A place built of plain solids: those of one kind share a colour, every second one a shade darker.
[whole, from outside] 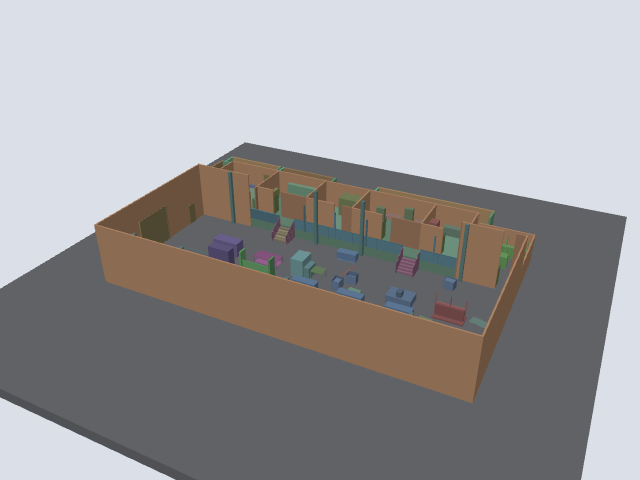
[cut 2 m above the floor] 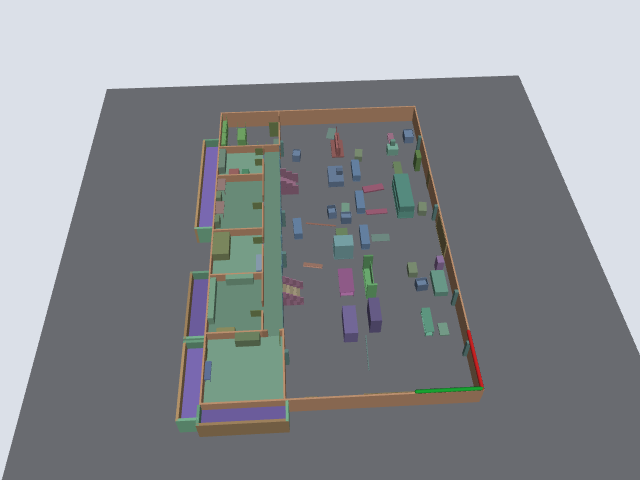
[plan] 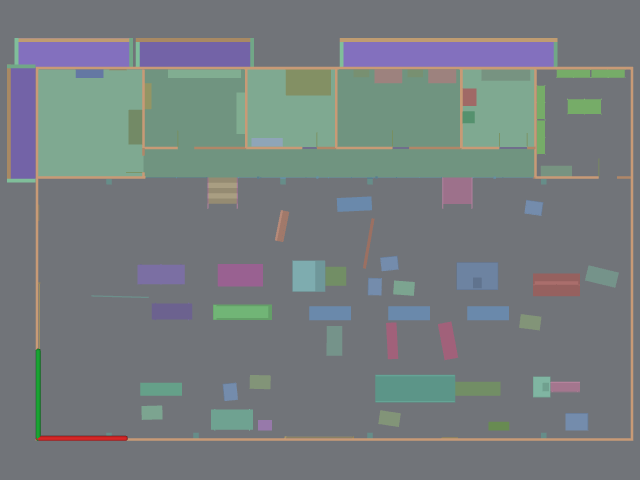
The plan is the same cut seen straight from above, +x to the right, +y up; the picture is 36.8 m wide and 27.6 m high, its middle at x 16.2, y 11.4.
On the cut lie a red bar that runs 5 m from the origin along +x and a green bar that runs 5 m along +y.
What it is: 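A small joinery factory in a shed of 34.1 x 21.2 m, halls 6.0 m to the eaves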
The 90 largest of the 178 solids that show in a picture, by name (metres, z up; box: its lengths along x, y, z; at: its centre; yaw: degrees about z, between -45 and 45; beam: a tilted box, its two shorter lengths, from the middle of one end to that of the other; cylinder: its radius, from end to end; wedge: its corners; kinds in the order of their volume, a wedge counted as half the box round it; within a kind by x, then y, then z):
{
 "level_1": {"box": [6.05, 6.22, 1.13], "at": [3.02, 18.1, 0.52]},
 "level_2": {"box": [5.91, 4.52, 1.13], "at": [9.01, 18.95, 0.52]},
 "level_3": {"box": [5.17, 4.52, 1.13], "at": [14.54, 18.95, 0.52]},
 "level_4": {"box": [22.54, 1.7, 1.13], "at": [17.32, 15.84, 0.52]},
 "level_5": {"box": [7.2, 4.52, 1.13], "at": [20.73, 18.95, 0.52]},
 "level_6": {"box": [4.26, 4.52, 1.13], "at": [26.46, 18.95, 0.52]},
 "wall_1": {"box": [0.15, 15.29, 6.03], "at": [-0.07, 7.5, 2.96]},
 "wall_2": {"box": [0.15, 6.52, 4.03], "at": [-0.07, 18.1, 1.97]},
 "wall_3": {"box": [6.05, 0.15, 6.03], "at": [3.02, 14.99, 2.96]},
 "wall_4": {"box": [6.35, 0.15, 4.03], "at": [3.02, 21.29, 1.97]},
 "wall_5": {"box": [0.15, 4.52, 4.03], "at": [6.05, 18.95, 1.97]},
 "wall_6": {"box": [1.98, 0.15, 4.03], "at": [7.04, 16.69, 1.97]},
 "wall_7": {"box": [6.21, 0.15, 4.03], "at": [9.01, 21.29, 1.97]},
 "wall_8": {"box": [2.98, 0.15, 4.03], "at": [10.47, 16.69, 1.97]},
 "wall_9": {"box": [0.15, 4.52, 4.03], "at": [11.96, 18.95, 1.97]},
 "wall_10": {"box": [3.21, 0.15, 4.03], "at": [13.57, 16.69, 1.97]},
 "wall_11": {"box": [5.47, 0.15, 4.03], "at": [14.54, 21.29, 1.97]},
 "wall_12": {"box": [1.1, 0.15, 4.03], "at": [16.58, 16.69, 1.97]},
 "wall_13": {"box": [34.37, 0.15, 6.03], "at": [17.04, -0.07, 2.96]},
 "wall_14": {"box": [0.15, 4.52, 4.03], "at": [17.13, 18.95, 1.97]},
 "wall_15": {"box": [3.25, 0.15, 4.03], "at": [18.75, 16.69, 1.97]},
 "wall_16": {"box": [7.5, 0.15, 4.03], "at": [20.73, 21.29, 1.97]},
 "wall_17": {"box": [3.0, 0.15, 4.03], "at": [22.83, 16.69, 1.97]},
 "wall_18": {"box": [0.15, 4.52, 4.03], "at": [24.33, 18.95, 1.97]},
 "wall_19": {"box": [2.18, 0.15, 4.03], "at": [25.42, 16.69, 1.97]},
 "wall_20": {"box": [4.56, 0.15, 4.03], "at": [26.46, 21.29, 1.97]},
 "wall_21": {"box": [0.15, 1.7, 4.03], "at": [28.59, 15.84, 1.97]},
 "wall_22": {"box": [0.15, 4.52, 4.03], "at": [28.59, 18.95, 1.97]},
 "wall_23": {"box": [3.63, 0.15, 6.03], "at": [30.41, 14.99, 2.96]},
 "wall_24": {"box": [5.78, 0.15, 2.95], "at": [31.33, 21.29, 1.43]},
 "wall_25": {"box": [0.8, 0.15, 6.03], "at": [33.67, 14.99, 2.96]},
 "wall_26": {"box": [0.15, 15.29, 6.03], "at": [34.15, 7.5, 2.96]},
 "wall_27": {"box": [0.15, 6.52, 2.95], "at": [34.15, 18.1, 1.43]},
 "street_1": {"box": [1.65, 6.8, 1.13], "at": [-0.97, 18.1, 0.52]},
 "street_2": {"box": [6.81, 1.65, 1.13], "at": [2.04, 22.18, 0.52]},
 "street_3": {"box": [6.8, 1.65, 1.13], "at": [9.01, 22.18, 0.52]},
 "street_4": {"box": [12.53, 1.65, 1.13], "at": [23.59, 22.18, 0.52]},
 "yard_wall_1": {"box": [0.22, 6.8, 3.73], "at": [-1.69, 18.1, 1.81]},
 "yard_wall_2": {"box": [6.81, 0.22, 3.73], "at": [2.04, 22.9, 1.81]},
 "yard_wall_3": {"box": [6.8, 0.22, 3.73], "at": [9.01, 22.9, 1.81]},
 "yard_wall_4": {"box": [12.53, 0.22, 3.73], "at": [23.59, 22.9, 1.81]},
 "four_sider_1": {"box": [4.6, 1.6, 0.09], "at": [21.68, 2.85, -0.01]},
 "four_sider_2": {"box": [4.54, 1.54, 0.85], "at": [21.68, 2.85, 0.47]},
 "four_sider_3": {"box": [4.54, 1.44, 0.75], "at": [21.68, 2.85, 1.26]},
 "yard_cheek_1": {"box": [0.22, 1.65, 3.73], "at": [-1.25, 22.18, 1.81]},
 "yard_cheek_2": {"box": [1.65, 0.22, 3.73], "at": [-0.97, 14.81, 1.81]},
 "yard_cheek_3": {"box": [1.65, 0.22, 3.73], "at": [-0.97, 21.39, 1.81]},
 "yard_cheek_4": {"box": [0.22, 1.65, 3.73], "at": [5.34, 22.18, 1.81]},
 "yard_cheek_5": {"box": [0.22, 1.65, 3.73], "at": [5.72, 22.18, 1.81]},
 "yard_cheek_6": {"box": [0.22, 1.65, 3.73], "at": [12.3, 22.18, 1.81]},
 "yard_cheek_7": {"box": [0.22, 1.65, 3.73], "at": [17.44, 22.18, 1.81]},
 "yard_cheek_8": {"box": [0.22, 1.65, 3.73], "at": [29.75, 22.18, 1.81]},
 "finished_stack_1": {"box": [2.72, 1.13, 1.43], "at": [7.07, 9.42, 0.79]},
 "finished_stack_2": {"box": [2.32, 0.93, 1.82], "at": [7.69, 7.29, 0.99]},
 "cubicles_1": {"box": [2.6, 1.5, 2.05], "at": [15.53, 20.46, 2.06]},
 "shelving_1": {"box": [0.46, 1.92, 1.3], "at": [28.91, 17.31, 0.6]},
 "shelving_2": {"box": [0.46, 1.92, 1.3], "at": [28.91, 19.31, 0.6]},
 "shelving_3": {"box": [1.92, 0.46, 1.3], "at": [30.77, 20.96, 0.6]},
 "shelving_4": {"box": [1.92, 0.86, 1.3], "at": [31.4, 19.07, 0.6]},
 "shelving_5": {"box": [1.92, 0.46, 1.3], "at": [32.77, 20.96, 0.6]},
 "lockers_1": {"box": [1.8, 0.5, 1.85], "at": [8.36, 20.96, 1.96]},
 "lockers_2": {"box": [2.4, 0.5, 1.85], "at": [10.46, 20.96, 1.96]},
 "lockers_3": {"box": [0.5, 2.4, 1.85], "at": [11.64, 18.69, 1.96]},
 "wide_belt_sander_1": {"box": [1.29, 1.74, 1.86], "at": [15.28, 9.32, 0.97]},
 "wide_belt_sander_2": {"box": [0.55, 1.39, 1.12], "at": [16.2, 9.32, 0.6]},
 "timber_trolley_1": {"box": [2.4, 0.8, 0.68], "at": [16.78, 7.19, 0.56]},
 "timber_trolley_2": {"box": [2.0, 0.8, 0.68], "at": [18.18, 13.46, 0.56], "yaw": 2.7},
 "timber_trolley_3": {"box": [2.4, 0.8, 0.68], "at": [21.33, 7.19, 0.56]},
 "timber_trolley_4": {"box": [2.4, 0.8, 0.68], "at": [25.87, 7.19, 0.56]},
 "counter_1": {"box": [2.8, 0.66, 0.95], "at": [26.89, 20.88, 1.5]},
 "counter_2": {"box": [1.8, 0.6, 1.05], "at": [29.79, 15.37, 0.47]},
 "rip_saw_1": {"box": [2.34, 1.54, 0.68], "at": [25.25, 9.32, 0.38]},
 "pallet_stack_1": {"box": [1.2, 0.8, 0.77], "at": [12.76, 3.23, 0.34], "yaw": -1.4},
 "pallet_stack_2": {"box": [1.2, 0.8, 0.77], "at": [20.2, 1.13, 0.34], "yaw": -8.4},
 "pallet_stack_3": {"box": [1.2, 0.8, 0.77], "at": [28.29, 6.67, 0.34], "yaw": -7.4},
 "reception_desk_1": {"box": [0.8, 2.0, 1.15], "at": [5.58, 17.89, 1.6]},
 "sheet_stack_1": {"box": [2.42, 1.17, 0.62], "at": [11.14, 1.07, 0.39]},
 "vending_1": {"box": [0.8, 1.0, 1.9], "at": [24.8, 19.61, 1.98]},
 "outdoor_1": {"box": [0.05, 3.8, 3.85], "at": [0.05, 6.97, 1.88]},
 "outdoor_2": {"box": [3.8, 0.05, 3.85], "at": [16.16, 0.05, 1.88]},
 "sheet_rack_1": {"box": [2.5, 0.23, 1.1], "at": [29.8, 8.69, 0.69]},
 "sheet_rack_2": {"box": [2.7, 1.3, 0.19], "at": [29.8, 8.82, 0.04]},
 "cutter_cabinet_1": {"box": [1.2, 0.5, 1.95], "at": [26.48, 0.7, 0.93]},
 "fridge_1": {"box": [0.7, 0.7, 1.85], "at": [24.75, 18.46, 1.96]},
 "crosscut_saw_1": {"box": [0.94, 1.14, 0.79], "at": [28.95, 2.95, 0.43]},
 "cabinet_1": {"box": [0.9, 0.46, 1.95], "at": [21.68, 20.98, 2.0]},
 "boot_rack_1": {"box": [0.4, 1.5, 1.25], "at": [6.32, 19.66, 1.66]},
 "offcut_bin_1": {"box": [1.23, 0.93, 0.64], "at": [30.97, 0.95, 0.46]},
 "control_desk_1": {"box": [0.8, 0.6, 1.45], "at": [13.04, 0.75, 0.68]},
 "column_1": {"box": [0.32, 0.32, 6.03], "at": [29.07, 14.75, 2.96]}
}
